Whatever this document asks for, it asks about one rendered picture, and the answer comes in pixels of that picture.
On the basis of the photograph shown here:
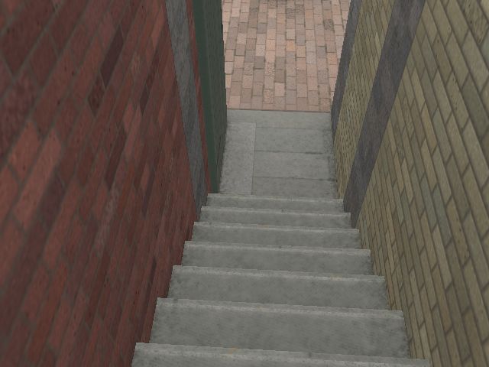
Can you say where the stairs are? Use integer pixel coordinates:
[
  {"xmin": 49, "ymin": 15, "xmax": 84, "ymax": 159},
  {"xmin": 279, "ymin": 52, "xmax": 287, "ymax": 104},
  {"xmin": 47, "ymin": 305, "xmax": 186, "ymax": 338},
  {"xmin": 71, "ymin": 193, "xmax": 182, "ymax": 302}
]
[{"xmin": 131, "ymin": 196, "xmax": 430, "ymax": 367}]

